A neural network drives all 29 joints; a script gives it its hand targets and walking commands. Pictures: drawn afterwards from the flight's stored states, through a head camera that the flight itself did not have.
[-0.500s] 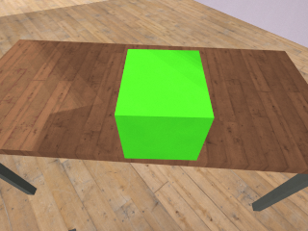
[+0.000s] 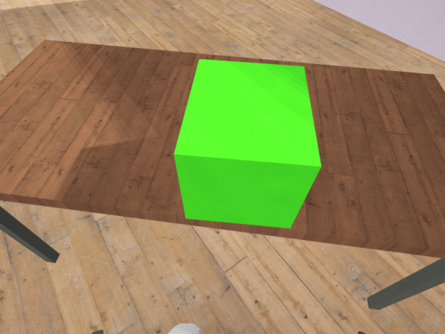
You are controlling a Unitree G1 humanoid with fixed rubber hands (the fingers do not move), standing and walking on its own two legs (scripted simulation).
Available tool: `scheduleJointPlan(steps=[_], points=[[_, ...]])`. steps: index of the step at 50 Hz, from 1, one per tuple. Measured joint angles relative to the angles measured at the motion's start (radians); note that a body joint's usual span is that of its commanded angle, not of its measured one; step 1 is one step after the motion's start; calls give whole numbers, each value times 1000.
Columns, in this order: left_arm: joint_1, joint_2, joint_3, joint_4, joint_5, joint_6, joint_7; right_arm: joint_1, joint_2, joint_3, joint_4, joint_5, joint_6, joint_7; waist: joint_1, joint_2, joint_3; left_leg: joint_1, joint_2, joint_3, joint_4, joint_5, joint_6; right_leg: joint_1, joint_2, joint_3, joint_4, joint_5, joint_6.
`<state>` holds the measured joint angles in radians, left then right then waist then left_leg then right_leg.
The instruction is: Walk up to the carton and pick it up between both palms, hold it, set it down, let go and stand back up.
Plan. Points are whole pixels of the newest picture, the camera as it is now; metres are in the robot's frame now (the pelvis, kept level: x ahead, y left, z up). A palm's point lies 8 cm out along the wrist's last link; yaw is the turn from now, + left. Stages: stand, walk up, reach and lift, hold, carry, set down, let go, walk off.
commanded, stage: walk up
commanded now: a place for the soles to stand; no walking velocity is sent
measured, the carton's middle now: (244, 143) +0.49 -0.02 +0.03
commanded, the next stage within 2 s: reach and lift in 0.24 s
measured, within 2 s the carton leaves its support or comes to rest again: neither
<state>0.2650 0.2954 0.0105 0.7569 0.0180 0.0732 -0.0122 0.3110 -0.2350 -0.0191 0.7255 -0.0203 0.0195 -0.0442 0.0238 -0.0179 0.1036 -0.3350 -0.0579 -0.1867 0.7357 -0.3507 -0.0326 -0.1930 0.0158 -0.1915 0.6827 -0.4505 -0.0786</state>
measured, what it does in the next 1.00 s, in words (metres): stands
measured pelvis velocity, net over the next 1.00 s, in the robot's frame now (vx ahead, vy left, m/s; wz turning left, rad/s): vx -0.02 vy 0.03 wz -0.18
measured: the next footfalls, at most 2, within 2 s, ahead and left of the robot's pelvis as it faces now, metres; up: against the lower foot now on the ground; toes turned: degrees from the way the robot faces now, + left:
none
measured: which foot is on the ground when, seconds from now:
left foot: down 0.00-1.00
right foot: down 0.00-1.00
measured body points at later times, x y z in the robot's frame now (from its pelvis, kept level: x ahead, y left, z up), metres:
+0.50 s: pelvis -0.03 +0.00 +0.00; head +0.00 +0.02 +0.45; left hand +0.17 +0.24 -0.10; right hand +0.12 -0.25 -0.10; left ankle +0.03 +0.14 -0.71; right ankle -0.04 -0.06 -0.71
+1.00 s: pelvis -0.02 +0.03 +0.02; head +0.00 +0.04 +0.47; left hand +0.18 +0.24 -0.07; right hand +0.12 -0.22 -0.06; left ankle +0.03 +0.14 -0.71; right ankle -0.04 -0.06 -0.71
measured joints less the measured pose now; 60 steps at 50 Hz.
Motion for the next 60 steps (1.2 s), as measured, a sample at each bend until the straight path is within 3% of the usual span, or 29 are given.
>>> scheduleJointPlan(steps=[12,14,17,21,27,38,49,60], points=[[24,9,-1,-8,5,-4,-3,0,-4,4,-2,0,-1,4,5,-2,-11,-13,-2,-12,2,9,1,-7,0,-12,-3,8,1],[28,19,12,-52,-16,96,12,-76,14,-37,111,-46,-70,24,19,-22,-54,-74,18,40,23,10,-5,-93,-2,21,51,-1,-3],[-32,31,44,-134,-12,265,26,-236,28,-59,241,-45,-135,54,9,-41,-44,-139,33,84,93,-18,-14,-187,3,59,156,-29,-8],[-118,21,81,-241,13,313,27,-328,49,-24,270,-19,-218,70,-14,-62,20,-87,41,100,72,1,-24,-144,10,77,142,24,-6],[-168,-37,86,-250,24,288,22,-265,66,29,178,2,-213,61,-24,-81,20,57,58,128,-123,90,-15,-24,26,110,-27,82,-6],[-136,-89,88,-191,-12,186,59,-164,61,-7,42,10,-180,84,10,-67,-18,96,67,185,-247,152,5,-13,31,168,-129,153,9],[-98,-83,20,-189,-79,25,100,-198,77,-30,83,28,-265,119,23,-38,-48,99,60,205,-289,162,26,-4,24,189,-196,183,30],[-85,-115,-9,-199,-82,-100,115,-211,36,-4,113,109,-333,139,33,-30,-83,147,55,217,-333,156,39,54,19,204,-269,196,43]])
